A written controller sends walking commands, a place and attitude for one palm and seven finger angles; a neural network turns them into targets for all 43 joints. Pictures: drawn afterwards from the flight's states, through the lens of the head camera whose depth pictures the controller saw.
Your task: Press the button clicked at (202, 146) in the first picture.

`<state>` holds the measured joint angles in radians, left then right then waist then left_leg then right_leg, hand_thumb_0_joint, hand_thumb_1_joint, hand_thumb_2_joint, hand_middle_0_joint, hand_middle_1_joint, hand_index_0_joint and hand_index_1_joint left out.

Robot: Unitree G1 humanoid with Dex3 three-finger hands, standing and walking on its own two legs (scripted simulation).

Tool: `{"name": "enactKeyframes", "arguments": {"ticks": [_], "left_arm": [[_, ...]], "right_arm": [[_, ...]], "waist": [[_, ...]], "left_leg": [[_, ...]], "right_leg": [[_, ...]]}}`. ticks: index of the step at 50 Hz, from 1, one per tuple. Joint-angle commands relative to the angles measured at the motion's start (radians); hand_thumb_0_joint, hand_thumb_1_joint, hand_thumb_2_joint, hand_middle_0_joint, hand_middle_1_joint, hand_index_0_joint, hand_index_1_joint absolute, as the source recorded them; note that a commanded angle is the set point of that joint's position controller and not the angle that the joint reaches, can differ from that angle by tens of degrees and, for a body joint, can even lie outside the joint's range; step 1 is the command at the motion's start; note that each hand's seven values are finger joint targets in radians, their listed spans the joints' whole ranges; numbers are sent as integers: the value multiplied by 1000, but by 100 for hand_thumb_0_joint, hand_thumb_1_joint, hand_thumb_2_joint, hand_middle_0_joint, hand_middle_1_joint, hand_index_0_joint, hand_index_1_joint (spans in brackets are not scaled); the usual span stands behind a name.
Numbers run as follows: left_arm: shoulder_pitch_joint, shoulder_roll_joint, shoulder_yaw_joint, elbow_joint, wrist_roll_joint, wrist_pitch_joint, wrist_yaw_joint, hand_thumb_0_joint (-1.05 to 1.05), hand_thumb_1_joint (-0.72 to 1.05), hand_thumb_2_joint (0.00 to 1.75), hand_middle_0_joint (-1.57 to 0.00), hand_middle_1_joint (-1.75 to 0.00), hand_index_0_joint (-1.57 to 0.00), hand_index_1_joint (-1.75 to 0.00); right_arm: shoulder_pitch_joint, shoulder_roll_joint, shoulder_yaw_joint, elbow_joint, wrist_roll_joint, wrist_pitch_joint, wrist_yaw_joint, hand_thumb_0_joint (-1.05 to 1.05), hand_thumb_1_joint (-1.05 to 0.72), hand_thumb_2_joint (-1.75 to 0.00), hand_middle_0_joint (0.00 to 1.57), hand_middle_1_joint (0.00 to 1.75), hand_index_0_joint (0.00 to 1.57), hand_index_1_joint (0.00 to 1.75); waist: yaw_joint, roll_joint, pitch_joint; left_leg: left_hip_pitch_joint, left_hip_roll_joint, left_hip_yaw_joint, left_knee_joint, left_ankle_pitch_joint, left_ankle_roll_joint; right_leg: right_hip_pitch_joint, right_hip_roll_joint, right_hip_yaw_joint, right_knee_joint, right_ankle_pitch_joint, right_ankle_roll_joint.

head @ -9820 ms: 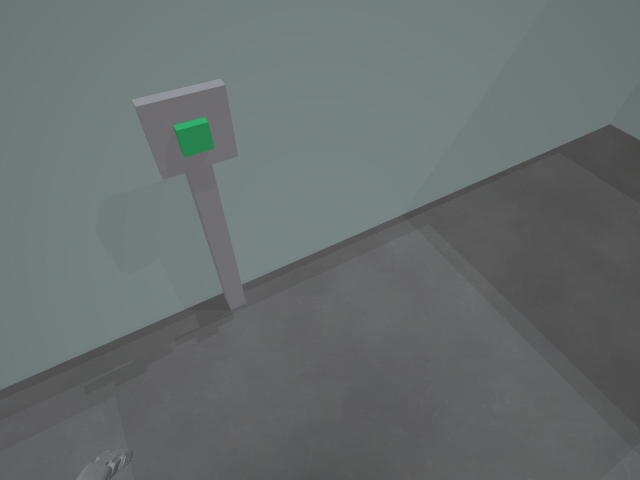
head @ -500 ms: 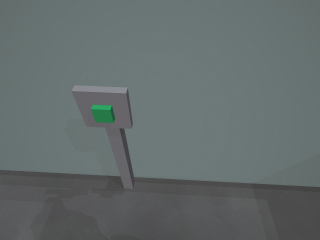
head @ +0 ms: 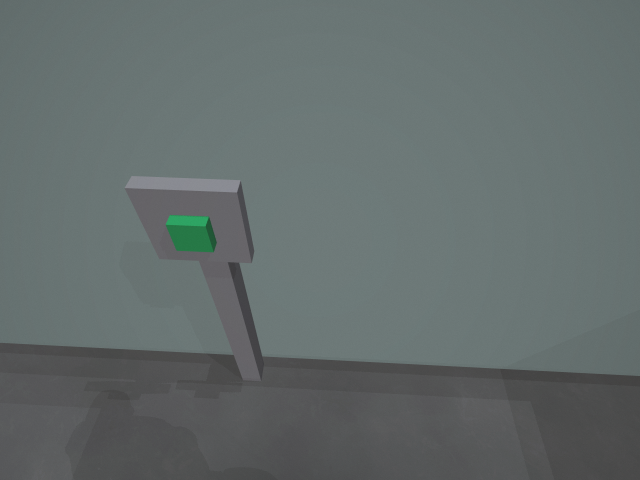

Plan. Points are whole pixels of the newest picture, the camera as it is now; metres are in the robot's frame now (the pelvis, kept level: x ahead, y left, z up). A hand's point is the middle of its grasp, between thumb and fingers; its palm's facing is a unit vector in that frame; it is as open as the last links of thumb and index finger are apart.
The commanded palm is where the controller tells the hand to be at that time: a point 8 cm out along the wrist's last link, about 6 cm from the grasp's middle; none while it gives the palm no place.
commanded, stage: come to a stop and stand still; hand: left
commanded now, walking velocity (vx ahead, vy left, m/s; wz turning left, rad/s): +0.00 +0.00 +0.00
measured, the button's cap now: (192, 232) +0.50 +0.25 -0.02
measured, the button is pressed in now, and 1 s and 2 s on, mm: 0 0 0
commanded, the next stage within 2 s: look again from close up in 0.18 s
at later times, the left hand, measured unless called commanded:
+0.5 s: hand out of the picture -0.01 +0.20 -0.19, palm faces +0.04 -0.97 -0.22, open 7.4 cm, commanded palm none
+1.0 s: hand out of the picture -0.02 +0.32 -0.16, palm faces -0.01 -0.95 -0.32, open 7.4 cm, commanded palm none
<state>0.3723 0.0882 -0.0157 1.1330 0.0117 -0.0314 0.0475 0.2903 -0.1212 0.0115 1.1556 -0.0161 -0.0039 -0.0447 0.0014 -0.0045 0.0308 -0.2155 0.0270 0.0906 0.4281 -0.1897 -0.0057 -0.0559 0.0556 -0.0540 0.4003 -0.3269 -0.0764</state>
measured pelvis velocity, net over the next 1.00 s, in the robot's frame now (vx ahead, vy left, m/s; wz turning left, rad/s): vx -0.06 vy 0.08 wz -0.01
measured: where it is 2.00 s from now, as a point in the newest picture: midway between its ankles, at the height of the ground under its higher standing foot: outside the picture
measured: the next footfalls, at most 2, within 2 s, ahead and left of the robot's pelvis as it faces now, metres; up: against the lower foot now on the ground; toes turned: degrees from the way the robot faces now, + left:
right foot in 1.86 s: +0.08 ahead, -0.10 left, +0.00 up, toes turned -6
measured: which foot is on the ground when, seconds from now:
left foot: down 0.00-1.00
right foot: down 0.00-1.00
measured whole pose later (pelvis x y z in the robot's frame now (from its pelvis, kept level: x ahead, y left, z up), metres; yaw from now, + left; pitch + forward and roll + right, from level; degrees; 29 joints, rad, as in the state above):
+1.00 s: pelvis -0.06 +0.08 +0.00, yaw +0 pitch -2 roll -1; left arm 0.26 0.31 0.02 1.02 0.03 0.01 0.01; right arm 0.18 -0.30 -0.02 1.02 -0.03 0.02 0.00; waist 0.00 0.00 0.01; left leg -0.27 -0.07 0.08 0.38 -0.10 0.10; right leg -0.16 -0.03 -0.03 0.46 -0.30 -0.01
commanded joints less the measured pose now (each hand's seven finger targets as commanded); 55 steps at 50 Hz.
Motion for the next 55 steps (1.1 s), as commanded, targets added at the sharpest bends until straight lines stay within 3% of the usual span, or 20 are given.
{"name": "enactKeyframes", "arguments": {"ticks": [1, 10, 13, 14, 15, 16, 19, 21, 23, 24, 26, 27, 29, 32, 38, 43, 46, 49, 51, 55], "left_arm": [[121, 92, 22, -11, 0, -5, 12, 0, 90, 90, -20, -30, -20, -30], [120, 102, 25, -11, 0, 0, 14, 0, 90, 90, -20, -30, -20, -30], [109, 104, 26, -14, -2, 1, 12, 0, 90, 90, -20, -30, -20, -30], [56, 307, 27, -100, 31, -11, 11, 0, 90, 90, -20, -30, -20, -30], [40, 235, 51, -100, 12, -17, 20, 0, 90, 90, -20, -30, -20, -30], [56, 220, 55, -94, 16, -18, 21, 0, 90, 90, -20, -30, -20, -30], [89, 229, 60, -121, 14, -9, 21, 0, 90, 90, -20, -30, -20, -30], [74, 235, 67, -145, 14, 1, 20, 0, 90, 90, -20, -30, -20, -30], [17, 255, 69, -178, 13, 4, 18, 0, 90, 90, -20, -30, -20, -30], [-24, 266, 68, -193, 13, 4, 15, 0, 90, 90, -20, -30, -20, -30], [-31, 267, 66, -207, 8, 12, 10, 0, 90, 90, -20, -30, -20, -30], [-32, 267, 65, -204, 8, 16, 8, 0, 90, 90, -20, -30, -20, -30], [-34, 277, 62, -195, 9, 16, 3, 0, 90, 90, -20, -30, -20, -30], [-85, 303, 61, -197, 10, 17, -8, 0, 90, 90, -20, -30, -20, -30], [-119, 344, 65, -192, 15, 23, -24, 0, 90, 90, -20, -30, -20, -30], [-108, 364, 68, -174, 19, 30, -30, 0, 90, 90, -20, -30, -20, -30], [-89, 373, 68, -161, 20, 29, -31, 0, 90, 90, -20, -30, -20, -30], [16, 244, 35, -112, 19, 50, -26, 0, 90, 90, -20, -30, -20, -30], [56, 241, 36, -99, 20, 62, -29, 0, 90, 90, -20, -30, -20, -30], [124, 226, 37, -72, 17, 59, -36, 0, 90, 90, -20, -30, -20, -30]], "right_arm": [[60, -63, -14, -26, 7, -14, 1, 0, -90, -90, 20, 30, 20, 30], [54, -64, -14, -22, 7, -9, -2, 0, -90, -90, 20, 30, 20, 30], [56, -66, -14, -22, 7, -8, -2, 0, -90, -90, 20, 30, 20, 30], [-22, -215, -38, -167, 5, -2, 12, 0, -90, -90, 20, 30, 20, 30], [-23, -154, -43, -180, -1, -15, 6, 0, -90, -90, 20, 30, 20, 30], [-17, -130, -49, -164, -2, -19, -3, 0, -90, -90, 20, 30, 20, 30], [-21, -134, -52, -198, 3, -7, -3, 0, -90, -90, 20, 30, 20, 30], [-49, -149, -60, -214, 5, 2, -2, 0, -90, -90, 20, 30, 20, 30], [-53, -170, -66, -220, 5, 3, 0, 0, -90, -90, 20, 30, 20, 30], [-38, -186, -69, -213, 4, 0, 2, 0, -90, -90, 20, 30, 20, 30], [-41, -226, -74, -206, 1, -10, 3, 0, -90, -90, 20, 30, 20, 30], [-55, -238, -76, -206, 1, -12, 3, 0, -90, -90, 20, 30, 20, 30], [-96, -257, -72, -219, -1, -15, 7, 0, -90, -90, 20, 30, 20, 30], [-128, -291, -72, -231, -5, -19, 15, 0, -90, -90, 20, 30, 20, 30], [-165, -353, -79, -247, -9, -20, 29, 0, -90, -90, 20, 30, 20, 30], [-177, -383, -85, -244, -7, -14, 35, 0, -90, -90, 20, 30, 20, 30], [-179, -388, -85, -234, -5, -12, 38, 0, -90, -90, 20, 30, 20, 30], [-116, -269, -56, -192, -10, 13, 41, 0, -90, -90, 20, 30, 20, 30], [-109, -280, -58, -182, -10, 24, 39, 0, -90, -90, 20, 30, 20, 30], [-106, -269, -60, -159, -5, 28, 34, 0, -90, -90, 20, 30, 20, 30]], "waist": [[5, -34, 41], [8, -33, 67], [5, -11, 81], [-33, -15, 176], [-14, -12, 45], [-7, -19, -13], [15, -126, -83], [21, -121, -55], [-3, -88, -17], [-21, -43, -1], [-15, 39, 2], [-3, 70, 16], [10, 75, 28], [3, 68, 31], [11, 69, 4], [17, 52, -4], [21, 36, -18], [18, 38, -35], [21, 39, 7], [31, 18, 22]], "left_leg": [[63, 88, -73, -21, 159, 21], [55, 86, -65, -8, 149, 16], [53, 88, -73, -21, 131, 15], [0, 27, -96, 116, 151, 22], [-38, 43, -73, 137, 45, 42], [-70, 26, -66, 151, 35, 45], [-170, -11, -56, 212, -120, 44], [-175, -4, -67, 220, -135, 52], [-110, 7, -76, 152, -65, 60], [-43, 14, -82, 99, 52, 65], [58, 73, -132, 96, 280, 89], [49, 94, -164, 79, 296, 100], [21, 105, -195, 43, 255, 106], [-12, 108, -229, -38, 64, 98], [-63, 128, -309, -208, -266, 91], [-73, 139, -329, -273, -367, 78], [-60, 134, -313, -275, -355, 70], [-42, 133, -292, -291, -445, 45], [-86, 145, -304, -317, -509, 43], [-106, 113, -231, -267, -457, 29]], "right_leg": [[-106, -176, 127, -86, 431, 73], [-102, -178, 126, -92, 465, 91], [-118, -176, 128, -103, 392, 82], [-198, -191, 128, -64, 726, 102], [-118, -229, 158, -2, 750, 93], [-40, -236, 171, 28, 897, 74], [104, -252, 178, 78, 1109, 57], [72, -250, 182, 73, 1009, 39], [-9, -226, 170, 70, 830, 6], [-70, -202, 150, 82, 739, 5], [-170, -142, 114, 84, 489, 25], [-181, -127, 111, 62, 350, 30], [-171, -125, 113, 20, 216, 31], [-167, -120, 108, -1, 92, 25], [-137, -111, 73, 22, 17, 28], [-144, -107, 56, 34, -19, 28], [-143, -114, 57, 17, -25, 24], [-150, -91, 25, 29, -108, 40], [-145, -68, 1, 49, -129, 36], [-98, -68, 11, 1, -95, 23]]}}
